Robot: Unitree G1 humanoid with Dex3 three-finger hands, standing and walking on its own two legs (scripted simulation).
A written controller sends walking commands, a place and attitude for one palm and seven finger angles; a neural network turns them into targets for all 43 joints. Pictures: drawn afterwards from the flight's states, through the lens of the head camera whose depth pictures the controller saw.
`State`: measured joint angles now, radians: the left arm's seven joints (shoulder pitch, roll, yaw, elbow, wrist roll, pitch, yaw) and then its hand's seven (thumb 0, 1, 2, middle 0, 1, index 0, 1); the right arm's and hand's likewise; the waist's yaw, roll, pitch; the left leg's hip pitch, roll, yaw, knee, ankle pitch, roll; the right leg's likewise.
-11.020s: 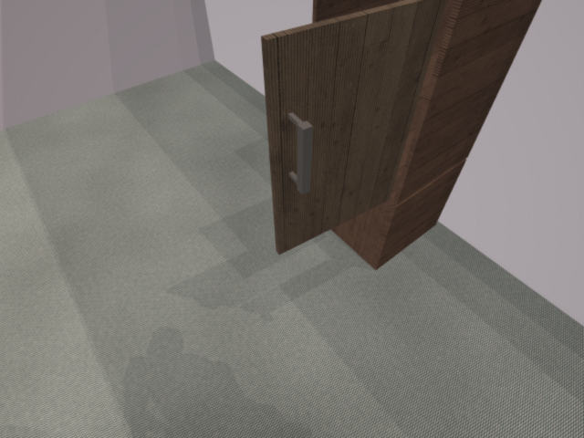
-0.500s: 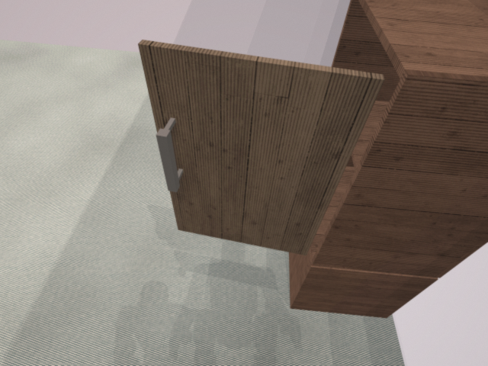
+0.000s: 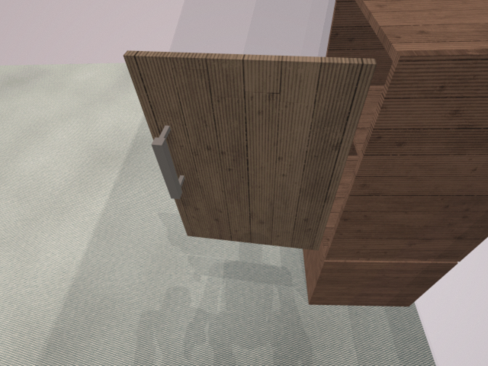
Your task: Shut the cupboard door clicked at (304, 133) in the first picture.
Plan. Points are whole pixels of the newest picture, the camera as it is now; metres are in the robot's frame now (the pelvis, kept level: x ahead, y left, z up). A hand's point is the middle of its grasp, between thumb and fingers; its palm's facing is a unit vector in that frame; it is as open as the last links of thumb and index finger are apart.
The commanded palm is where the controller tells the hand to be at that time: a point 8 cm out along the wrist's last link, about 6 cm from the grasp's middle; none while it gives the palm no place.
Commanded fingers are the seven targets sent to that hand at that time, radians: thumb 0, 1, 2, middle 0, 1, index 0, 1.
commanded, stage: look again from close up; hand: left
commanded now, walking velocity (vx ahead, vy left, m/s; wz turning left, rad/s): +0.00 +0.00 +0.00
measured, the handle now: (171, 164) +0.51 +0.19 +0.02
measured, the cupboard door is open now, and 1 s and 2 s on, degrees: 83 83 83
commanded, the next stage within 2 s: shuffle to correct the standing spot in 0.32 s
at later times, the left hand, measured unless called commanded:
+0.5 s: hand out of the picture +0.02 +0.16 -0.17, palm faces +0.01 -0.98 -0.22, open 7.3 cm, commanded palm none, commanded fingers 0.00 0.90 0.90 -0.20 -0.30 -0.20 -0.30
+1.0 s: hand out of the picture +0.06 +0.19 -0.17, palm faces -0.03 -0.97 -0.25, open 7.4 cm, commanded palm none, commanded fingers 0.00 0.90 0.90 -0.20 -0.30 -0.20 -0.30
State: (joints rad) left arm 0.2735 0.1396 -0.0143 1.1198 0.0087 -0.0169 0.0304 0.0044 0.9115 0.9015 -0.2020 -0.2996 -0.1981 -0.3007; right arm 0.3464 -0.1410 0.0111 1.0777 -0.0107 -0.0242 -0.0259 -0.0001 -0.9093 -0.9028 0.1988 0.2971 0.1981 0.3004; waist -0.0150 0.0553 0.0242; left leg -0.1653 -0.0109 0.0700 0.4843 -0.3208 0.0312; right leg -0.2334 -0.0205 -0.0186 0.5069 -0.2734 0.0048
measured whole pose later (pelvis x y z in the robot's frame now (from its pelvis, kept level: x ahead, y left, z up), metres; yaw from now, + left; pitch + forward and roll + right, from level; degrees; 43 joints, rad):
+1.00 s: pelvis +0.03 +0.01 +0.00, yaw -5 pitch +0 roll +1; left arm 0.25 0.17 0.03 1.06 0.01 0.02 0.04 0.00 0.91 0.90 -0.20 -0.30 -0.20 -0.30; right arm 0.30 -0.16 0.00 1.04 -0.01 -0.01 -0.04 0.00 -0.91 -0.90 0.20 0.30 0.20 0.30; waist 0.02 0.01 0.05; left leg -0.09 -0.02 0.16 0.46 -0.37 0.04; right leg -0.24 -0.01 0.08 0.59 -0.34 0.00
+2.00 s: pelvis +0.00 +0.00 +0.00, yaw -4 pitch -1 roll +1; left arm 0.27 0.16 -0.01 1.10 0.01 -0.01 0.03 0.01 0.91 0.90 -0.20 -0.30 -0.20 -0.30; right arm 0.29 -0.16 0.01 1.11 -0.01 -0.02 -0.02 0.00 -0.91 -0.90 0.20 0.30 0.20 0.30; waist 0.00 0.00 0.05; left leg -0.11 0.00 0.12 0.44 -0.31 0.03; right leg -0.22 0.00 0.05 0.50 -0.26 0.00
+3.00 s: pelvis +0.03 +0.04 +0.00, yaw -4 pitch -1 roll -1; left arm 0.30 0.16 0.00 1.10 0.01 0.01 0.05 0.00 0.91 0.90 -0.20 -0.30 -0.20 -0.30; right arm 0.31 -0.16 0.01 1.03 -0.01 -0.02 -0.03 0.00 -0.91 -0.90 0.20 0.30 0.20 0.30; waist 0.01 0.03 0.04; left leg -0.10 -0.03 0.13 0.50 -0.38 0.08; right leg -0.26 -0.03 0.00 0.68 -0.43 -0.03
